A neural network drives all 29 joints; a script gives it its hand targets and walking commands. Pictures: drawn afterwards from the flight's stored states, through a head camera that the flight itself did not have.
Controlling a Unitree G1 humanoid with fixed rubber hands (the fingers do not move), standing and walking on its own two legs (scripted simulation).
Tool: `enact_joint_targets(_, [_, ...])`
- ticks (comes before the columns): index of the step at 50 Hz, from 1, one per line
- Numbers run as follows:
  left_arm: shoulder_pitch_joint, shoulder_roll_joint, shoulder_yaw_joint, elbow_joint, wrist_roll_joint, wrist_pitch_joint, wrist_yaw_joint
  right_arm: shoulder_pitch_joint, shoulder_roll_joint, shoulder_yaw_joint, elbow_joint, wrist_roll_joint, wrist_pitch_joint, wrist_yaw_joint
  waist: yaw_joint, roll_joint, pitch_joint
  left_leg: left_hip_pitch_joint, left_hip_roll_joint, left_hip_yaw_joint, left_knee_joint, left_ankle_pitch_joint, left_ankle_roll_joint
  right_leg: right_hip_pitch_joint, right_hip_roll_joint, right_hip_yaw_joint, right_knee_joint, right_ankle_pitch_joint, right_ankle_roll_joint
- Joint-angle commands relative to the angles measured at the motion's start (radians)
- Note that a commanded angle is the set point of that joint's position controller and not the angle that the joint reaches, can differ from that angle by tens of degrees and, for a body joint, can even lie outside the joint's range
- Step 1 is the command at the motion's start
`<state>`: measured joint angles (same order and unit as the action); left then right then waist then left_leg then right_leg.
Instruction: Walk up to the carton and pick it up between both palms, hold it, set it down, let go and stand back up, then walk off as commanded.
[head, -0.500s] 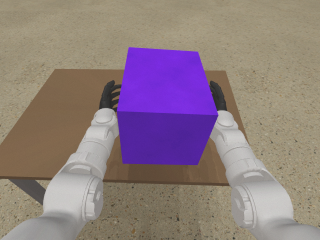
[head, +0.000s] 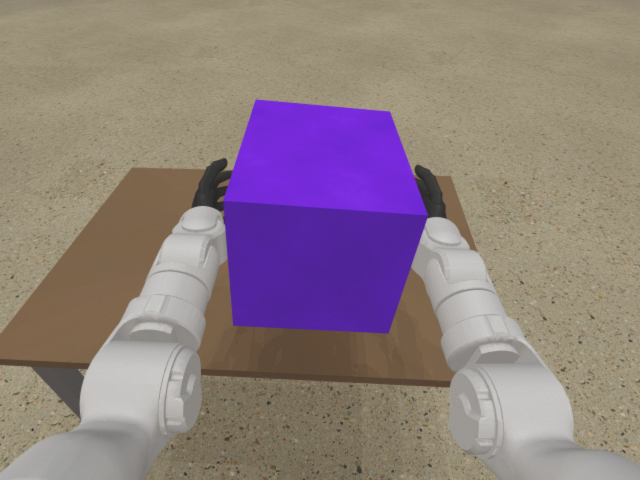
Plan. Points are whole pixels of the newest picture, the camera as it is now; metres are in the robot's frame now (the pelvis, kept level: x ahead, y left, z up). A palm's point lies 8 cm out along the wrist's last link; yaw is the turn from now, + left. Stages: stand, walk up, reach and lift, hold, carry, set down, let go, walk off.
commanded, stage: reach and lift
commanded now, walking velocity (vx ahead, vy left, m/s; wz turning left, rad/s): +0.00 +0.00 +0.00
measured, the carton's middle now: (318, 209) +0.42 +0.04 +0.15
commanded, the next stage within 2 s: hold in 1.00 s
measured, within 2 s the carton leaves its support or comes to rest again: neither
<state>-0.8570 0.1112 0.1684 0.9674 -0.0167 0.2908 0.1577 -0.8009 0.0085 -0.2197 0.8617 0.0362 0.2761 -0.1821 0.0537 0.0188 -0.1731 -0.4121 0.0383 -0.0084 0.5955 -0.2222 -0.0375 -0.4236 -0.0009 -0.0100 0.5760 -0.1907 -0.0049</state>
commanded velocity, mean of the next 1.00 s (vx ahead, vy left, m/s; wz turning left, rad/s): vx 0.00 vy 0.00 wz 0.00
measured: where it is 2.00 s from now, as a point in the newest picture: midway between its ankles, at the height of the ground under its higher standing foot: outside the picture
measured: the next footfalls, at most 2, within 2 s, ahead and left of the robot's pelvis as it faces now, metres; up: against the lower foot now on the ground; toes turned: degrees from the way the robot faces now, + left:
none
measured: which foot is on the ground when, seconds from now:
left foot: down 0.00-1.00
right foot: down 0.00-1.00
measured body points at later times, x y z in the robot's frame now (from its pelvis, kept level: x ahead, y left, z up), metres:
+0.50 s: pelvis +0.01 +0.01 +0.01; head -0.03 +0.00 +0.45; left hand +0.42 +0.19 +0.18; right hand +0.43 -0.10 +0.16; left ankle +0.05 +0.14 -0.73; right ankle +0.07 -0.12 -0.73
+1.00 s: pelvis +0.00 +0.01 +0.01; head -0.04 +0.00 +0.46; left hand +0.40 +0.19 +0.19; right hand +0.41 -0.10 +0.18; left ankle +0.05 +0.14 -0.73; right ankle +0.07 -0.12 -0.73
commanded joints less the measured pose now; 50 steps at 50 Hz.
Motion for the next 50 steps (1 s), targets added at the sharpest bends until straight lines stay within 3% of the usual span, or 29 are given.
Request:
enact_joint_targets(1, [-0.983,-0.753,-0.264,-0.413,-0.072,-0.069,-0.206,-0.961,0.738,0.323,-0.227,0.049,-0.016,0.124,-0.149,-0.026,-0.447,0.100,-0.102,-0.011,-0.235,0.009,0.024,0.479,0.021,0.032,-0.198,0.112,0.036])
enact_joint_targets(23, [-0.858,-0.805,-0.314,-0.498,-0.060,0.031,-0.208,-0.891,0.678,0.367,-0.301,0.103,0.026,0.099,-0.182,0.000,-0.455,0.190,-0.097,-0.035,-0.243,0.125,-0.009,0.529,0.029,0.022,-0.220,0.285,0.034])
enact_joint_targets(30, [-0.825,-0.837,-0.365,-0.618,-0.072,0.056,-0.209,-0.865,0.674,0.423,-0.394,0.144,0.034,0.087,-0.194,0.011,-0.528,0.243,-0.101,-0.042,-0.222,0.230,-0.021,0.579,0.035,0.018,-0.213,0.392,0.035])
enact_joint_targets(40, [-0.822,-0.852,-0.396,-0.699,-0.072,0.098,-0.212,-0.825,0.666,0.428,-0.409,0.152,0.058,0.086,-0.215,0.013,-0.476,0.256,-0.095,-0.051,-0.240,0.185,-0.023,0.555,0.035,0.016,-0.227,0.341,0.031])
enact_joint_targets(50, [-0.827,-0.840,-0.368,-0.686,-0.054,0.137,-0.214,-0.858,0.667,0.425,-0.415,0.149,0.080,0.090,-0.203,-0.004,-0.420,0.229,-0.094,-0.046,-0.264,0.089,-0.003,0.525,0.031,0.015,-0.247,0.227,0.031])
